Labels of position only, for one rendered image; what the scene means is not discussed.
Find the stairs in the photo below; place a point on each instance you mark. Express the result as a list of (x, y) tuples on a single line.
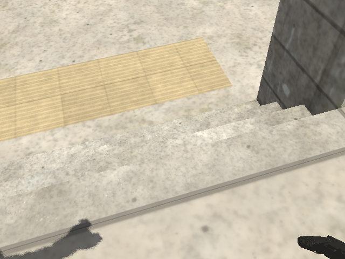
[(72, 162)]

